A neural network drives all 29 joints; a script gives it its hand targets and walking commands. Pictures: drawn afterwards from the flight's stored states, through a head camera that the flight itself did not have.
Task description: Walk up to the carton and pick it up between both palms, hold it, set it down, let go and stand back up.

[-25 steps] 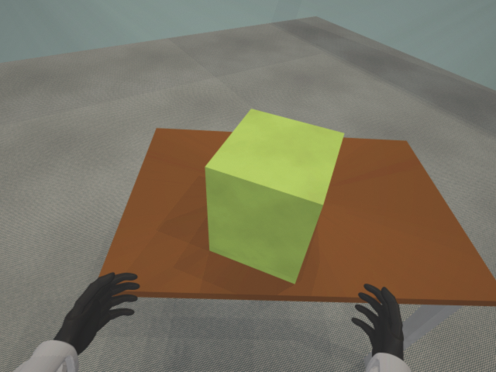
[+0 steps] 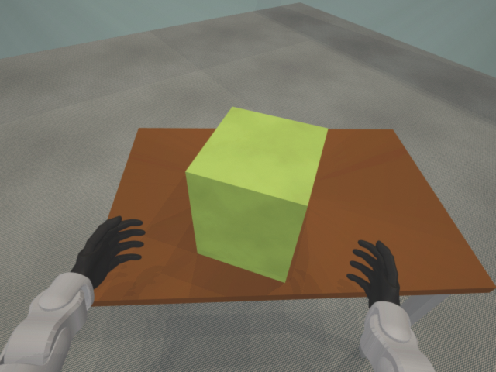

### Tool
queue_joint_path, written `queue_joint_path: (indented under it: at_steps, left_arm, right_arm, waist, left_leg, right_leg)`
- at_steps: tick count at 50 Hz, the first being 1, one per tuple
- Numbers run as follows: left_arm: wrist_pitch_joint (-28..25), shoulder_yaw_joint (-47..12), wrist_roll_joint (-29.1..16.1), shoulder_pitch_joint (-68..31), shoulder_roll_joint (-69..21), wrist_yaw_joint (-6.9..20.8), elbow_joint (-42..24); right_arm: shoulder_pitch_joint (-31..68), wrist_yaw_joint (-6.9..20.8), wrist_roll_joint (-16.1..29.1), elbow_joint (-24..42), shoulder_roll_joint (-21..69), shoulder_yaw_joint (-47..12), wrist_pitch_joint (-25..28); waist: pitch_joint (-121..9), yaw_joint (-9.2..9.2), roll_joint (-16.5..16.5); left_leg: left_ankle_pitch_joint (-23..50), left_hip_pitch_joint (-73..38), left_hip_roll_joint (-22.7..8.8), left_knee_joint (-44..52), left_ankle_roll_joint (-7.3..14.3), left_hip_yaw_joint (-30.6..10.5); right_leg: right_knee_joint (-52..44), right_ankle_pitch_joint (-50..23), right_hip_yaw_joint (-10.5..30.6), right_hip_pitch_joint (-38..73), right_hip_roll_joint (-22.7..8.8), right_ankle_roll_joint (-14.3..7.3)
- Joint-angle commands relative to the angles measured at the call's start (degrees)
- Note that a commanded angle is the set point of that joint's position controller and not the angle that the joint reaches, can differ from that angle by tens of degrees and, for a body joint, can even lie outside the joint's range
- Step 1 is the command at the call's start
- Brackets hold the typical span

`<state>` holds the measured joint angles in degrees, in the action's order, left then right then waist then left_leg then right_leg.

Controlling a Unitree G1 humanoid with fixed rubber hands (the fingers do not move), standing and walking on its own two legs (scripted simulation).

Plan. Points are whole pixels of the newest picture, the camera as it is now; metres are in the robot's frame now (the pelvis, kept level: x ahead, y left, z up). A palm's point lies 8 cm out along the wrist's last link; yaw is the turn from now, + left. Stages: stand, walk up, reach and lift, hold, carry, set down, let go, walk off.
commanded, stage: reach and lift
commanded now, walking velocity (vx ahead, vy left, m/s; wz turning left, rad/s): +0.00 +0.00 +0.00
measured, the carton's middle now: (258, 194) +0.46 -0.02 +0.01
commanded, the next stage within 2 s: none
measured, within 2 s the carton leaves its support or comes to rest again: neither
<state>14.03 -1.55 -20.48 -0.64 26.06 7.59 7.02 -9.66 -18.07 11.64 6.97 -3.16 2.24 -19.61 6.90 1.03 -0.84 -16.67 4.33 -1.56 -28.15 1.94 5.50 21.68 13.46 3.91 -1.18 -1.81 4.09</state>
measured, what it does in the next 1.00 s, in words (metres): stands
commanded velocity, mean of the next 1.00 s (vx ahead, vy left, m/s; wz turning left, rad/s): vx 0.00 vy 0.00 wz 0.00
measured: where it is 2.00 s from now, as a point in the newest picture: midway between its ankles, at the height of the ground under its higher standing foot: outside the picture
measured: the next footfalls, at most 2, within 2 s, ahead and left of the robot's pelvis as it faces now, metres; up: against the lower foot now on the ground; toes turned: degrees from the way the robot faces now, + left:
none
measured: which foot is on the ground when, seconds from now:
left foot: down 0.00-1.00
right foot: down 0.00-1.00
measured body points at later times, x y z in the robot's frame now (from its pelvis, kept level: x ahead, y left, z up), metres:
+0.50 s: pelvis +0.01 -0.01 +0.00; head +0.03 +0.00 +0.45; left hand +0.36 +0.21 +0.08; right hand +0.29 -0.22 +0.07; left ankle +0.00 +0.09 -0.74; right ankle -0.01 -0.17 -0.74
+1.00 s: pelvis -0.01 -0.01 +0.00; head +0.02 +0.00 +0.45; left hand +0.42 +0.19 +0.10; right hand +0.34 -0.23 +0.09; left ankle +0.00 +0.09 -0.74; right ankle -0.01 -0.17 -0.74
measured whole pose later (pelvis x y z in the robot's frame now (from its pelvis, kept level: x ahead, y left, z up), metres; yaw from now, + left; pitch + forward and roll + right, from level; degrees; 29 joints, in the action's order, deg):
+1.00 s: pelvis -0.01 -0.01 +0.00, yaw +1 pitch +3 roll -1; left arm 15.6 -3.9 -20.0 -38.8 26.6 6.3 40.5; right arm 25.4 -17.4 14.3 -20.6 -5.3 7.0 -17.2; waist 0.4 -6.8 0.1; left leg -13.0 16.8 -1.5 -27.2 1.4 3.5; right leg 21.1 10.6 2.6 -13.3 -1.5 3.7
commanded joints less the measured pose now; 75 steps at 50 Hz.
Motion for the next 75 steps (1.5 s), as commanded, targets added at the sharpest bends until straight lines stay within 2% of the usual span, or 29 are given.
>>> queue_joint_path:
  at_steps: [1,3,8,15,20,25,26,29,30,31,32,34,35,36,39,40,46,52,54,55,56,59,60,61,62,64,72,73,75]
  left_arm:
    - [-2.6,8.2,0.2,-19.4,13.0,-0.1,-14.7]
    - [-1.9,8.4,0.1,-19.6,12.7,0.2,-14.8]
    - [-0.3,10.1,0.8,-23.3,13.2,0.0,-15.7]
    - [2.0,11.4,2.1,-28.0,13.6,0.8,-13.5]
    - [2.5,12.0,2.3,-34.2,14.8,0.8,-11.3]
    - [3.1,11.4,2.5,-39.8,15.4,1.1,-6.6]
    - [3.2,11.8,3.3,-40.0,15.5,1.2,-5.0]
    - [3.2,10.5,2.7,-44.8,15.7,1.3,-1.9]
    - [3.0,10.8,3.1,-45.8,15.6,1.3,-1.0]
    - [2.9,10.3,3.0,-48.5,16.2,1.2,-1.0]
    - [2.6,10.4,2.8,-48.8,16.1,1.0,1.0]
    - [2.0,9.2,2.5,-52.7,15.9,0.6,2.6]
    - [1.8,9.3,2.5,-53.8,16.3,0.4,4.7]
    - [1.4,8.3,2.2,-55.3,15.9,0.1,4.1]
    - [0.5,6.9,1.8,-58.5,15.4,-0.2,8.3]
    - [0.0,6.0,1.1,-60.1,15.5,-0.4,10.6]
    - [-2.5,2.9,0.0,-68.2,14.2,-1.2,17.9]
    - [-4.9,1.5,0.0,-75.0,13.8,-2.2,23.6]
    - [-5.5,2.1,0.3,-76.0,14.0,-2.1,27.5]
    - [-5.7,1.7,0.3,-77.8,14.0,-2.3,28.6]
    - [-6.2,1.7,0.0,-79.7,14.5,-2.4,30.5]
    - [-7.7,0.6,0.0,-82.5,14.0,-2.7,34.7]
    - [-8.1,1.1,0.0,-83.7,14.5,-3.0,36.7]
    - [-8.7,-0.1,-0.3,-84.2,13.8,-2.9,38.2]
    - [-9.1,0.0,0.2,-84.6,13.4,-3.0,38.9]
    - [-9.8,-0.2,0.3,-86.1,13.5,-3.1,41.6]
    - [-13.1,-3.0,-0.8,-94.0,13.0,-3.2,50.2]
    - [-13.6,-3.7,-1.1,-95.4,12.9,-3.1,50.8]
    - [-14.4,-4.4,-1.1,-97.5,12.5,-3.3,50.9]
  right_arm:
    - [15.0,-0.4,0.0,16.1,-4.9,1.8,4.1]
    - [15.1,-0.6,0.5,16.3,-5.1,1.5,4.4]
    - [17.8,-0.8,1.5,15.7,-6.5,1.4,4.9]
    - [21.7,-1.4,2.8,14.7,-7.3,0.8,5.2]
    - [27.4,-1.6,3.0,13.9,-7.6,1.3,5.5]
    - [32.8,-1.5,3.8,10.6,-7.9,1.5,4.9]
    - [32.8,-1.6,3.6,9.9,-7.5,1.4,4.7]
    - [37.7,-1.5,3.7,8.1,-7.8,2.1,4.5]
    - [38.4,-1.4,3.7,6.3,-7.6,2.3,4.4]
    - [40.4,-1.4,3.8,6.0,-8.6,2.9,4.6]
    - [41.3,-1.3,3.7,5.2,-8.0,2.8,4.7]
    - [44.7,-0.9,3.4,3.6,-8.6,3.7,4.9]
    - [46.0,-0.6,3.5,2.0,-8.4,3.8,4.7]
    - [47.4,-0.6,3.4,1.2,-9.1,4.7,5.0]
    - [51.1,-0.2,2.8,-2.0,-9.1,5.0,5.2]
    - [52.9,0.0,2.7,-3.3,-9.2,5.4,5.4]
    - [61.5,0.8,2.0,-10.3,-9.7,6.2,6.6]
    - [67.6,1.5,1.8,-16.4,-11.3,6.1,8.8]
    - [70.3,1.7,2.2,-17.5,-10.9,5.2,9.3]
    - [71.8,1.7,2.2,-18.6,-11.5,5.6,9.5]
    - [74.2,1.9,2.3,-20.1,-11.5,5.2,9.8]
    - [77.2,2.2,1.9,-23.2,-11.3,5.9,10.8]
    - [79.2,2.3,2.4,-23.8,-11.4,5.2,11.1]
    - [79.6,2.4,2.4,-25.4,-11.2,5.2,11.4]
    - [80.1,2.6,2.5,-26.4,-11.1,4.4,11.7]
    - [82.2,2.6,2.2,-28.5,-11.9,4.9,12.3]
    - [89.6,2.7,2.1,-36.5,-12.6,4.8,14.2]
    - [90.1,2.7,2.1,-37.9,-13.1,4.9,14.4]
    - [91.5,2.7,1.8,-38.9,-13.5,5.1,15.1]
  waist:
    - [-16.4,-1.48,-4.1]
    - [-17.6,-1.86,-3.4]
    - [-21.0,-2.23,-4.3]
    - [-25.5,-3.09,-3.2]
    - [-28.7,-3.46,-3.1]
    - [-29.7,-4.36,-3.0]
    - [-29.7,-3.82,-3.1]
    - [-30.8,-4.82,-2.7]
    - [-30.3,-4.69,-3.7]
    - [-32.0,-5.45,-3.5]
    - [-32.7,-4.98,-3.9]
    - [-34.0,-5.86,-4.6]
    - [-33.6,-5.48,-4.4]
    - [-35.1,-6.46,-4.8]
    - [-36.9,-6.71,-5.0]
    - [-37.7,-7.57,-5.0]
    - [-40.7,-9.33,-5.3]
    - [-45.2,-10.7,-5.6]
    - [-45.7,-9.86,-4.2]
    - [-46.1,-10.4,-4.0]
    - [-47.3,-10.07,-3.8]
    - [-49.3,-10.83,-4.0]
    - [-50.3,-10.06,-3.7]
    - [-50.7,-10.53,-4.2]
    - [-51.8,-9.98,-4.6]
    - [-53.7,-10.45,-4.5]
    - [-57.6,-11.49,-6.7]
    - [-56.9,-12.61,-7.0]
    - [-59.0,-13.32,-7.5]
  left_leg:
    - [18.5,-3.5,-1.9,7.1,-3.4,-3.3]
    - [21.1,-4.8,-1.4,6.5,-3.5,-3.2]
    - [27.6,-7.8,-1.1,5.3,-4.5,-3.3]
    - [29.7,-7.9,0.0,4.8,-4.2,-2.9]
    - [28.2,-6.5,0.2,4.9,-3.8,-2.6]
    - [25.3,-5.6,0.1,5.2,-3.4,-2.8]
    - [25.2,-5.5,0.2,5.3,-3.2,-2.6]
    - [23.0,-4.1,0.2,5.7,-2.9,-2.8]
    - [23.2,-4.5,0.2,5.5,-3.3,-2.8]
    - [23.6,-4.9,0.1,5.3,-3.3,-3.1]
    - [23.7,-4.4,0.1,5.0,-3.3,-3.0]
    - [22.1,-3.9,0.0,5.1,-3.3,-3.3]
    - [21.4,-3.8,0.0,5.2,-3.2,-3.0]
    - [21.1,-4.2,-0.1,5.2,-3.4,-3.1]
    - [20.6,-4.0,0.0,4.9,-3.4,-3.3]
    - [20.2,-3.8,0.0,4.7,-3.4,-3.3]
    - [18.4,-4.1,0.0,4.1,-3.3,-3.7]
    - [22.8,-6.1,0.2,2.0,-3.8,-4.3]
    - [23.2,-4.7,0.5,1.5,-3.5,-4.1]
    - [23.4,-4.4,0.6,1.4,-3.4,-4.2]
    - [22.8,-3.5,0.7,1.2,-3.2,-4.2]
    - [23.0,-2.7,0.7,0.4,-3.3,-4.1]
    - [22.7,-2.3,0.9,0.2,-3.0,-4.0]
    - [23.0,-2.7,0.8,0.0,-3.1,-3.9]
    - [23.9,-3.0,0.8,-0.4,-3.2,-3.8]
    - [25.7,-3.3,0.9,-1.1,-3.5,-3.8]
    - [27.3,-3.1,1.0,-3.0,-4.1,-3.8]
    - [28.0,-3.2,1.1,-3.3,-4.3,-4.2]
    - [30.1,-5.2,0.9,-3.9,-4.7,-4.4]
  right_leg:
    - [-2.2,-17.1,-0.4,1.1,1.4,-5.5]
    - [-2.2,-20.7,-0.5,1.3,1.6,-4.9]
    - [-1.4,-26.6,-0.9,0.9,2.1,-4.3]
    - [-0.8,-34.1,-0.8,2.9,2.1,-3.2]
    - [-0.4,-35.0,-0.8,3.1,2.1,-2.5]
    - [-0.6,-33.9,-0.9,2.3,2.2,-2.6]
    - [-0.6,-33.9,-0.9,2.8,2.1,-2.6]
    - [-0.7,-32.5,-1.3,2.6,2.3,-2.5]
    - [-0.6,-31.9,-1.4,1.9,2.4,-2.6]
    - [-0.8,-31.4,-1.7,1.5,2.8,-2.7]
    - [-0.7,-31.1,-1.5,1.1,2.6,-2.8]
    - [-0.8,-28.0,-1.9,0.3,3.0,-3.1]
    - [-1.0,-27.3,-1.8,-0.1,2.9,-3.1]
    - [-0.9,-26.6,-2.1,-0.8,3.2,-3.2]
    - [-1.0,-25.0,-2.7,-2.0,3.3,-3.6]
    - [-0.8,-24.9,-2.7,-2.9,3.3,-3.4]
    - [-0.6,-22.2,-3.8,-5.9,3.7,-3.8]
    - [0.5,-25.9,-4.6,-8.2,4.2,-3.5]
    - [1.2,-27.3,-4.6,-7.3,4.2,-3.2]
    - [1.4,-27.9,-4.7,-7.6,4.3,-3.2]
    - [1.5,-27.9,-4.7,-7.5,4.2,-3.0]
    - [2.4,-29.3,-5.0,-8.1,4.3,-2.9]
    - [2.5,-29.3,-4.8,-8.6,4.1,-2.8]
    - [2.7,-29.6,-5.1,-9.0,4.2,-2.8]
    - [2.9,-30.5,-4.9,-8.9,4.1,-2.9]
    - [3.5,-33.3,-5.1,-9.0,4.2,-2.6]
    - [4.2,-34.2,-5.9,-13.1,4.0,-2.8]
    - [4.4,-35.1,-6.0,-13.8,3.9,-2.5]
    - [4.2,-35.5,-6.5,-15.6,4.3,-2.5]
